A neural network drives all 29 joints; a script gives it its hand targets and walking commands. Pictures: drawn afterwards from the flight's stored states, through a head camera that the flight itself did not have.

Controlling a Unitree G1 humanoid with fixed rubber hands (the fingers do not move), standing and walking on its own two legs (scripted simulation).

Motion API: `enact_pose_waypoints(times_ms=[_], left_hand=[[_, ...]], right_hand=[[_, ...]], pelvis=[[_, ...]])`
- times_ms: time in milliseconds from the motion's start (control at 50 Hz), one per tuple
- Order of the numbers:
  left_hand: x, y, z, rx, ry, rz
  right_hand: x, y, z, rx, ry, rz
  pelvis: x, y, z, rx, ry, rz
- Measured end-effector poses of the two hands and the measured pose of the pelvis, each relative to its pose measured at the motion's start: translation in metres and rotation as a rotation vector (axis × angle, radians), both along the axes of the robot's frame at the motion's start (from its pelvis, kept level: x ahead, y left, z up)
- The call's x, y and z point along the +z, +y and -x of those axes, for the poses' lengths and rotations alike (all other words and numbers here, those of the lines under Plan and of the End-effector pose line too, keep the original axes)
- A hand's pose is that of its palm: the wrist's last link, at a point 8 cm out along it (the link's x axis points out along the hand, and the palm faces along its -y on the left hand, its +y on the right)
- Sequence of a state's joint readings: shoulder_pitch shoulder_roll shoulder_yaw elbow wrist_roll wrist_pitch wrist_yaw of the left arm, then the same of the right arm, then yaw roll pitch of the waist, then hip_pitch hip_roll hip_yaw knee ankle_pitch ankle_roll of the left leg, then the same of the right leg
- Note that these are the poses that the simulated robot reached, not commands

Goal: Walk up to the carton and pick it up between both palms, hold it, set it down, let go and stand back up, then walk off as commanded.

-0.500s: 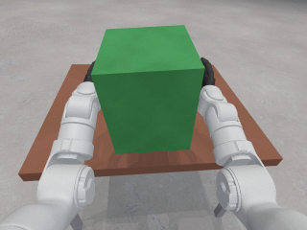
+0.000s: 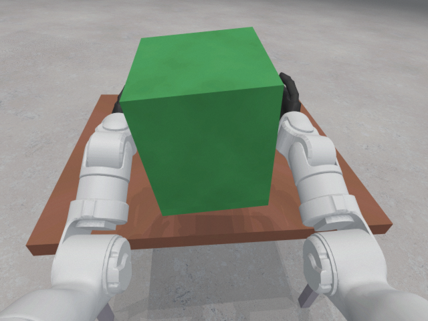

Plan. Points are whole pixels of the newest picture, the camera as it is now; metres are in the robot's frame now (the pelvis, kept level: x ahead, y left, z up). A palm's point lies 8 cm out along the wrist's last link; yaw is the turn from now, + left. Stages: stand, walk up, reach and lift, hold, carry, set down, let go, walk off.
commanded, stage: hold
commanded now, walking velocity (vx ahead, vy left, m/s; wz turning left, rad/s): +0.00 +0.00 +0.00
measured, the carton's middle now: (206, 123) +0.39 +0.02 +0.22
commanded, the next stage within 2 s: set down in 1.68 s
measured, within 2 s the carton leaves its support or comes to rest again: neither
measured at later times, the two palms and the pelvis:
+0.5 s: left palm (126, 118) +0.38 +0.16 +0.23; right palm (291, 118) +0.38 -0.13 +0.24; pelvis +0.00 +0.00 +0.00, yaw +0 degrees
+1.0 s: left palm (126, 118) +0.37 +0.16 +0.23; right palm (292, 117) +0.37 -0.13 +0.25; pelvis +0.00 +0.00 +0.00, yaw +0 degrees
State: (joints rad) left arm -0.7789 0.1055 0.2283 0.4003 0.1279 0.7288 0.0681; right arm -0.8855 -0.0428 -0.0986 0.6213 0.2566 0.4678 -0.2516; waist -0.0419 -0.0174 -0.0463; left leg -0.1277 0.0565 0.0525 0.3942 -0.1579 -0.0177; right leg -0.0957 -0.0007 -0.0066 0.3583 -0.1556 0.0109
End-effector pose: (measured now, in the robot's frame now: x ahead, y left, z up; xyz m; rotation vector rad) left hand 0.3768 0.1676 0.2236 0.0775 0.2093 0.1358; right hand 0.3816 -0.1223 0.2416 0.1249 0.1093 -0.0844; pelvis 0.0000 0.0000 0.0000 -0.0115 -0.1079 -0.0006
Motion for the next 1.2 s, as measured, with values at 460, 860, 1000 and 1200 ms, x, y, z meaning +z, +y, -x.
enact_pose_waypoints(times_ms=[460, 860, 1000, 1200], left_hand=[[0.0070, -0.0065, 0.0011, -0.013, 0.014, -0.003], [0.0081, -0.0065, 0.0026, -0.016, 0.013, -0.003], [0.0087, -0.0062, 0.0039, -0.016, 0.012, -0.005], [0.0088, -0.0060, 0.0041, -0.015, 0.015, -0.007]], right_hand=[[0.0020, -0.0068, 0.0056, -0.014, 0.014, 0.003], [0.0044, -0.0068, 0.0076, -0.014, 0.014, -0.001], [0.0049, -0.0066, 0.0088, -0.014, 0.013, -0.001], [0.0039, -0.0066, 0.0087, -0.014, 0.017, -0.001]], pelvis=[[-0.0001, 0.0000, 0.0009, 0.001, -0.001, 0.000], [-0.0001, 0.0000, 0.0017, 0.001, -0.003, 0.000], [-0.0001, 0.0000, 0.0025, 0.002, -0.004, 0.000], [-0.0001, 0.0000, 0.0026, 0.002, -0.004, 0.000]])
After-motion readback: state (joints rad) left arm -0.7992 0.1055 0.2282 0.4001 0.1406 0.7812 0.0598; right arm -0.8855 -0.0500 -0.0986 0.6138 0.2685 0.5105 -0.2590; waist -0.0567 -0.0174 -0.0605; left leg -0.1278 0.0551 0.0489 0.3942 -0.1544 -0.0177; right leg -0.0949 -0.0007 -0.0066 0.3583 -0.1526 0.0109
